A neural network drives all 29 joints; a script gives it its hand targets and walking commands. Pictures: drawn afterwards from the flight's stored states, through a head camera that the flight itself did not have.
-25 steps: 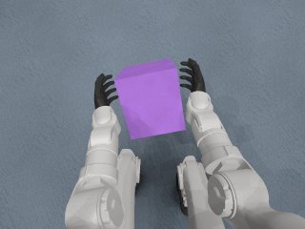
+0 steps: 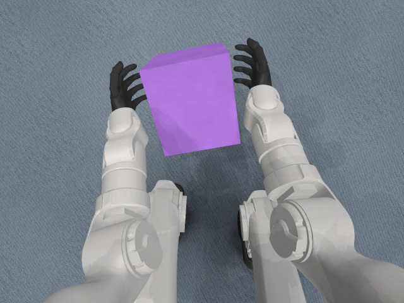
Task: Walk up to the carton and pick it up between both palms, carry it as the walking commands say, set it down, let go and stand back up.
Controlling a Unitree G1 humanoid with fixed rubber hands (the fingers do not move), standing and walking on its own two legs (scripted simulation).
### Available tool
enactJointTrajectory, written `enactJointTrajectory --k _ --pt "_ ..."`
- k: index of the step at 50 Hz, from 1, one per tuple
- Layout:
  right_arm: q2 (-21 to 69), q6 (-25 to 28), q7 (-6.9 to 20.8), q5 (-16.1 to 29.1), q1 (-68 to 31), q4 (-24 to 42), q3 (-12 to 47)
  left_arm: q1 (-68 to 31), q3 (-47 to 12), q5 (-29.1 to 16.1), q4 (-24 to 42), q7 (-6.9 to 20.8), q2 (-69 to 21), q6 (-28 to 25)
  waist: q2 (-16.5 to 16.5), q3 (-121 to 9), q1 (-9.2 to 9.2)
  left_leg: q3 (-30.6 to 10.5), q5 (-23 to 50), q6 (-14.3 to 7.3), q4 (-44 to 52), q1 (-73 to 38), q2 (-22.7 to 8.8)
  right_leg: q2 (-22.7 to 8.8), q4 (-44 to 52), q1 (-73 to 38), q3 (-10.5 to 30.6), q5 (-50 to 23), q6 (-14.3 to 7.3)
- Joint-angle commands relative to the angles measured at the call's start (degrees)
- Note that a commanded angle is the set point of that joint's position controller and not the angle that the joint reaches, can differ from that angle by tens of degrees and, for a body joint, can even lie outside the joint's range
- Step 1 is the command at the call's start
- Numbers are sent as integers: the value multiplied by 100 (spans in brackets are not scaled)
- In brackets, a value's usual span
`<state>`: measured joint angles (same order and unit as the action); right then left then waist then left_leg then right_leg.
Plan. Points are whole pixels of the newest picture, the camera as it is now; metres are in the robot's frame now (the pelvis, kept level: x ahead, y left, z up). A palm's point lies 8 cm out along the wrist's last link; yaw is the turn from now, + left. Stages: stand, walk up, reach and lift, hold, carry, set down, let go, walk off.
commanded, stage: set down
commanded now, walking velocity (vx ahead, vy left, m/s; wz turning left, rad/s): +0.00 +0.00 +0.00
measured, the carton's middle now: (194, 95) +0.51 +0.07 -0.24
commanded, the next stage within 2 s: none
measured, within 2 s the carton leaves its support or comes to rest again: neither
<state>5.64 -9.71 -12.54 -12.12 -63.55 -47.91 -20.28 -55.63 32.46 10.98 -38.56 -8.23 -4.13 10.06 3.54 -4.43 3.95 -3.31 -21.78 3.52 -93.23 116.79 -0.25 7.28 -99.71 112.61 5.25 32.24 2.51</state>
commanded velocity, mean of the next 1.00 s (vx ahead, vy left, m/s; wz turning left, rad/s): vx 0.00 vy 0.00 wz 0.00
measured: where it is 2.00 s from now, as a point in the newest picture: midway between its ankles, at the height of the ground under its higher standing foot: (211, 236)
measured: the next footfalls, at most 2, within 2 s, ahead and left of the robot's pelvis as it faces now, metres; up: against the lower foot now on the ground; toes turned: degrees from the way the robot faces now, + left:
none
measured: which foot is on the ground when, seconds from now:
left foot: down 0.00-1.00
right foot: down 0.00-1.00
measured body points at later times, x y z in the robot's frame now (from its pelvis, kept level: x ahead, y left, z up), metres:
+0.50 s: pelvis -0.01 +0.01 -0.06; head +0.33 +0.03 +0.23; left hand +0.49 +0.21 -0.21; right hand +0.53 -0.04 -0.20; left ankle +0.14 +0.15 -0.47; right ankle +0.08 -0.12 -0.47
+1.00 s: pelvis -0.01 +0.00 -0.10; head +0.36 +0.03 +0.16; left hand +0.52 +0.23 -0.26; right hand +0.55 -0.03 -0.26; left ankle +0.14 +0.15 -0.47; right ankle +0.08 -0.12 -0.47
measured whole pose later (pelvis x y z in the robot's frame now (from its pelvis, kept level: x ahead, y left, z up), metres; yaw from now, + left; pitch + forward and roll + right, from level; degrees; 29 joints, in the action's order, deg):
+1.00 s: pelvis -0.01 +0.00 -0.10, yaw +1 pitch +45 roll +2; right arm -0.8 -13.3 -9.3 -12.6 -79.7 -48.2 -19.4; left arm -77.7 32.0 11.0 -47.4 -2.5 7.7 13.0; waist 3.8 10.6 4.9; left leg -3.5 -23.3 4.4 -110.7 132.8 1.0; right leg 8.7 -118.4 128.2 5.3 35.4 3.8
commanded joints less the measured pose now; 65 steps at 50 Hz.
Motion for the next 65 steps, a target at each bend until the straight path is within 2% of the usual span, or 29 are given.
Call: enactJointTrajectory --k 1,2,3,7,8,10,13,14,15,16,17,19,23,24,30,31,34,36,39,40,44,53,54,55,56,57,58,64,65 --pt "4829 -60 1565 89 -3080 -481 2211 -4452 -2856 40 86 1576 -3626 -21 515 -5405 645 912 1133 -202 -135 -3320 759 570 1009 -1523 -538 -1083 64" --pt "4742 25 1568 230 -3251 -181 2398 -3997 -2793 157 -107 1560 -3873 34 149 -5774 1013 909 1525 -153 -81 -3717 755 534 864 -1475 -521 -1304 37" --pt "4637 4 1509 280 -3598 204 2614 -4589 -3258 -221 578 1556 -3788 -35 337 -6249 644 757 1816 -116 -296 -3765 751 603 672 -1538 -566 -1609 61" --pt "4612 -133 1632 -96 -2843 -849 2049 -4349 -2916 14 -143 1631 -3669 106 339 -5141 462 803 1049 -128 -127 -3184 754 613 649 -930 -738 -930 -9" --pt "4617 -82 1669 144 -3074 -487 2230 -4277 -2918 98 22 1615 -3600 75 129 -5494 805 802 1338 -159 -155 -3543 729 599 585 -883 -681 -1065 -5" --pt "4436 -57 1669 203 -3357 -413 2272 -4985 -3492 -431 531 1603 -3846 70 138 -6048 219 733 1240 -59 -300 -3626 746 604 319 -1005 -858 -1066 -13" --pt "4280 -47 1651 243 -3902 -192 2296 -4321 -2764 64 -374 1592 -3559 155 226 -5314 788 881 1267 -127 -491 -3436 759 587 417 -708 -704 -851 41" --pt "4658 -14 1659 604 -4160 345 2732 -4606 -3141 -161 325 1550 -3743 83 139 -6160 990 932 1526 -143 -487 -3674 776 597 291 -1233 -687 -1172 38" --pt "4446 -65 1674 591 -4297 143 2688 -4707 -2887 -138 0 1518 -3494 89 307 -5993 977 881 1401 -147 -498 -3662 738 579 208 -949 -761 -978 80" --pt "4300 -113 1714 298 -3881 -324 2199 -5013 -3226 -294 68 1576 -3634 136 311 -5445 311 742 1147 -161 -491 -3653 817 645 196 -397 -882 -777 10" --pt "4436 -146 1672 470 -3872 -323 2484 -5302 -3202 -389 377 1596 -3468 60 203 -5806 685 905 1135 -129 -681 -3326 753 535 158 -976 -708 -804 -11" --pt "4425 -179 1702 625 -4323 -211 2564 -5190 -3225 -322 173 1552 -3511 175 123 -5905 724 850 1340 -91 -639 -3715 709 612 9 -717 -807 -881 33" --pt "4060 -220 1696 290 -4005 -777 2160 -5168 -2816 -239 -262 1662 -3403 145 224 -5214 746 801 950 -137 -723 -3040 706 546 -31 -512 -768 -599 -44" --pt "3995 -223 1741 291 -4011 -709 2000 -5126 -2914 -209 -444 1720 -3401 188 296 -5233 427 765 716 -168 -708 -3039 716 550 -134 -596 -966 -540 -6" --pt "3881 -108 1829 745 -4600 -46 2529 -4803 -2809 -256 -607 1752 -3370 221 -17 -5285 1088 924 1515 -123 -1131 -3166 649 573 -313 -248 -766 -943 -39" --pt "3924 -194 1782 508 -4519 -399 2365 -5035 -2630 -317 -474 1740 -3191 166 581 -5332 768 862 1465 -166 -1273 -2924 617 464 -260 -503 -746 -1062 18" --pt "4201 -73 1746 836 -4689 -4 2736 -5783 -3197 -604 309 1728 -3288 28 213 -5882 943 1001 1874 -97 -1340 -2991 665 569 -545 -703 -764 -1584 -5" --pt "3815 -105 1762 689 -4574 -491 2376 -5186 -2849 -516 -838 1772 -3323 118 43 -5416 807 921 1592 -99 -1338 -3190 668 453 -533 -331 -795 -934 -26" --pt "3737 -33 1703 823 -5051 60 2647 -5199 -2701 -475 -793 1814 -3110 123 156 -5082 1041 912 1471 -155 -1569 -2625 555 458 -617 -321 -626 -1106 -48" --pt "3543 -85 1681 635 -4857 -97 2378 -4764 -2453 -457 -1121 1854 -3185 189 508 -4986 723 848 1335 -166 -1474 -2872 604 481 -603 -318 -848 -885 30" --pt "3370 -87 1655 477 -4905 -637 2223 -5065 -2153 -352 -1331 1960 -2893 143 768 -3902 830 797 1087 -198 -1754 -1747 577 418 -708 -135 -699 -789 -6" --pt "2859 -32 1763 430 -4487 -696 1909 -4695 -2154 -282 -1415 2000 -3105 257 -8 -3784 609 805 1206 -119 -1819 -2200 565 421 -738 265 -710 -719 -133" --pt "3081 -73 1738 404 -4505 -754 1990 -4971 -2214 -459 -1187 2003 -2877 222 701 -4196 363 596 1101 -191 -1745 -2422 620 438 -914 43 -1001 -730 -53" --pt "2963 -76 1810 480 -4334 -572 1868 -4465 -2020 -191 -1596 1977 -3005 289 22 -4134 829 759 1138 -154 -1671 -2640 551 412 -861 259 -830 -520 -116" --pt "2859 -123 1831 255 -4230 -1191 1530 -4485 -1925 -45 -1743 2014 -3121 339 63 -3794 476 708 827 -165 -1726 -2355 592 456 -874 436 -913 -314 -142" --pt "2903 -113 1833 286 -4301 -975 1616 -4673 -1794 -82 -1489 1969 -2892 276 75 -3390 737 717 751 -174 -1666 -2050 609 454 -836 588 -805 -287 -182" --pt "2739 -127 1771 165 -4169 -972 1451 -4520 -1777 -114 -1685 2018 -3004 365 -27 -3632 437 713 696 -153 -1671 -2263 572 451 -746 222 -768 -307 -215" --pt "2665 -96 1768 136 -4217 -1096 1330 -4474 -1487 207 -1665 1972 -2659 323 41 -3144 698 679 666 -189 -1752 -2065 563 397 -744 578 -683 -206 -184" --pt "2713 -156 1823 -75 -3871 -1321 1162 -4209 -1347 172 -1755 2004 -2713 349 268 -3120 443 659 600 -209 -1665 -2014 636 403 -778 582 -843 -175 -143"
